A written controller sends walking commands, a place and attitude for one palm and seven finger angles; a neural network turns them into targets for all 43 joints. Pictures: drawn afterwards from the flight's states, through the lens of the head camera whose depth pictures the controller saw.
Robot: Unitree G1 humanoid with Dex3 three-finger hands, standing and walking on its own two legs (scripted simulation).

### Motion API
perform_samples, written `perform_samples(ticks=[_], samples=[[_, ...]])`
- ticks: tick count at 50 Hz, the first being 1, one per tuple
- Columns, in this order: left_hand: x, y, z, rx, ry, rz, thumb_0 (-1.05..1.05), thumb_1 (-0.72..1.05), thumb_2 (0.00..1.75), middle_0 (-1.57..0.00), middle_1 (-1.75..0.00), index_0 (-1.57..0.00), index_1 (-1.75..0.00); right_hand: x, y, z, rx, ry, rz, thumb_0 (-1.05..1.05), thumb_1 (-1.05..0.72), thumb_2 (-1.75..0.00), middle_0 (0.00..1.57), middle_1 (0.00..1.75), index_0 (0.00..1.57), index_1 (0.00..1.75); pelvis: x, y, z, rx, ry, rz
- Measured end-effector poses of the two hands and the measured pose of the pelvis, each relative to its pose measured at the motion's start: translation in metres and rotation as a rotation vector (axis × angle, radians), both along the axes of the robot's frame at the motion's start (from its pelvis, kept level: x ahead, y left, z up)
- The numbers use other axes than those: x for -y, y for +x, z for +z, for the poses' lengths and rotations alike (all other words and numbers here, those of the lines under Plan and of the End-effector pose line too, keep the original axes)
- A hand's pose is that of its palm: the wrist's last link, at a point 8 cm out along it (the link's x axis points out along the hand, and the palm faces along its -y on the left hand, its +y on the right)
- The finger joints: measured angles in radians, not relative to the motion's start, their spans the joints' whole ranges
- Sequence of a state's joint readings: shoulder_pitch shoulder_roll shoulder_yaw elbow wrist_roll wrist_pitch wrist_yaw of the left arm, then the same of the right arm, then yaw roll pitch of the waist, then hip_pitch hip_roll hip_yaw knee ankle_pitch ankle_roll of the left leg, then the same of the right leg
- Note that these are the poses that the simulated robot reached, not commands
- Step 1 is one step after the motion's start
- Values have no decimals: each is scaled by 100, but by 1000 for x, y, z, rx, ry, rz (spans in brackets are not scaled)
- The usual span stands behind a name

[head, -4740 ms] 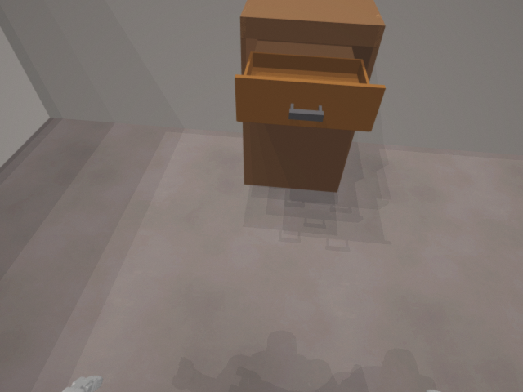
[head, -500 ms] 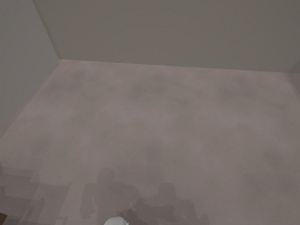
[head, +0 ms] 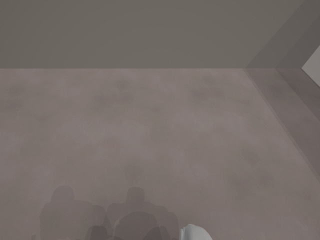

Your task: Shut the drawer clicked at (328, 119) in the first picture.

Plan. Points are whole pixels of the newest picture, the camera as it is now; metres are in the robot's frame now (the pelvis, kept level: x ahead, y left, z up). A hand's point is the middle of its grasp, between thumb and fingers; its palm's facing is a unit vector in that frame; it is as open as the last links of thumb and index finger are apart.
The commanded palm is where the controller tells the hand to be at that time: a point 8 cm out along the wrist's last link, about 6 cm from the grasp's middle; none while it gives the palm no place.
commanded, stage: walk to a spot facing it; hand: left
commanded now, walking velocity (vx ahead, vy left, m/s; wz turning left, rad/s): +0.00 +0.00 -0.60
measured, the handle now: out of the picture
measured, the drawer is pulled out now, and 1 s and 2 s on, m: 0.30 0.30 0.30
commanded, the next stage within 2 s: turn to face it in 0.08 s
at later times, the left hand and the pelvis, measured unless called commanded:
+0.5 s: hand (129, 209) +0.23 +0.10 -0.16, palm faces -0.10 -0.98 -0.17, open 7.4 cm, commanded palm none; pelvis +0.07 -0.04 -0.01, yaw -3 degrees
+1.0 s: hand out of the picture +0.08 +0.23 -0.17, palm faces +0.29 -0.92 -0.25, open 7.4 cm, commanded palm none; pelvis +0.06 +0.00 +0.00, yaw +13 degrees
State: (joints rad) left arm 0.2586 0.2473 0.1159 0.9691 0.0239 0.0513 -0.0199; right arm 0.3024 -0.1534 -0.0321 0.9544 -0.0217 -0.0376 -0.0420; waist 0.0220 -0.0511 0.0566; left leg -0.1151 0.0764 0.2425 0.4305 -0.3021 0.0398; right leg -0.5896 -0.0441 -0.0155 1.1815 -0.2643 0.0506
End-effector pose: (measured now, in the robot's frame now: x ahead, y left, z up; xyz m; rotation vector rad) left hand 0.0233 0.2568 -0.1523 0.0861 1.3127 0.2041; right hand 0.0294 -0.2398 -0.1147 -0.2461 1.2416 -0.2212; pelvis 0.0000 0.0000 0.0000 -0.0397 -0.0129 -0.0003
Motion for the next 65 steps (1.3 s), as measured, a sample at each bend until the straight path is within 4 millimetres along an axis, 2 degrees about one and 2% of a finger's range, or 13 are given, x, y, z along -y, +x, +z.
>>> perform_samples(ticks=[6,13,18,23,27,32,37,41,45,52,59,62,65], samples=[[18,90,2,67,2,-143,1,91,90,-19,-30,-19,-30,2,-46,-14,-136,28,-144,0,-92,-90,20,30,20,30,4,22,-6,-1,15,-77],[72,194,3,204,32,-336,1,91,90,-19,-30,-20,-30,7,-78,-46,-235,115,-304,0,-91,-90,20,30,20,30,29,50,-27,-1,41,-156],[100,217,17,282,35,-341,1,91,90,-20,-30,-20,-30,12,-59,-54,-246,155,-307,1,-91,-90,20,30,20,29,41,62,-22,17,37,-130],[110,207,24,274,9,-285,1,90,90,-20,-30,-20,-30,13,-15,-49,-173,177,-244,0,-91,-90,20,30,20,29,43,70,-12,13,40,-81],[101,185,19,247,-12,-202,1,90,90,-20,-30,-20,-30,13,20,-43,-131,168,-168,0,-91,-90,20,30,20,29,38,71,-10,8,38,-30],[63,146,3,207,-1,-62,-1,91,90,-20,-30,-21,-30,15,61,-34,-97,101,-48,1,-92,-90,20,30,20,30,24,70,-15,-3,24,42],[14,94,-23,95,26,49,0,91,90,-20,-30,-20,-30,10,98,-30,-24,25,53,1,-92,-90,20,30,20,29,5,67,-28,-15,12,97],[-9,61,-15,14,52,95,1,91,90,-20,-30,-20,-30,4,110,-16,0,3,99,0,-91,-90,20,30,20,29,-1,64,-17,-21,8,127],[-18,42,0,12,69,142,1,91,90,-19,-30,-20,-30,-2,120,-8,1,7,152,0,-91,-90,20,30,20,30,-3,62,-7,-23,0,170],[-9,31,13,59,95,209,1,91,90,-19,-30,-20,-30,0,139,-9,18,37,229,0,-90,-90,21,30,20,30,8,56,-4,-20,6,249],[26,32,23,145,125,258,1,90,90,-20,-30,-20,-30,22,155,-27,18,75,299,0,-90,-90,21,30,20,30,39,48,-11,-24,25,342],[45,20,26,171,153,289,1,90,90,-20,-30,-20,-30,35,165,-39,14,91,329,0,-90,-90,21,30,20,30,55,45,-17,-22,36,386],[63,-2,34,153,156,342,1,90,90,-20,-30,-20,-30,40,175,-36,-2,96,379,1,-91,-90,20,30,20,30,63,44,-10,-17,52,438]])
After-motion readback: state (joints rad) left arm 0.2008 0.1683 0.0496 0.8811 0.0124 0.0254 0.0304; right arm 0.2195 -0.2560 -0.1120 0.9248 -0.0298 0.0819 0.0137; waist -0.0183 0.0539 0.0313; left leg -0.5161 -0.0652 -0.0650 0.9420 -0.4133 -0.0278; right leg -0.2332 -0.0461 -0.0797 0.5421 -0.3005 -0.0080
